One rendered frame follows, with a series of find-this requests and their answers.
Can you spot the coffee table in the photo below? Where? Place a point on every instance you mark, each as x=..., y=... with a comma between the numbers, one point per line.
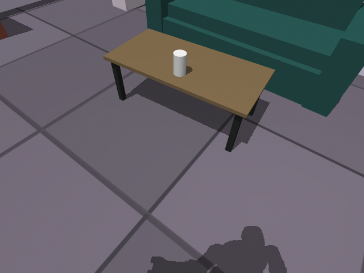
x=217, y=78

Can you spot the sofa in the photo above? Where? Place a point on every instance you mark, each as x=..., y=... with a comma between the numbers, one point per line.
x=315, y=46

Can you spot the can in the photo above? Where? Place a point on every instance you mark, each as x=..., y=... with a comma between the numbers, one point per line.
x=179, y=62

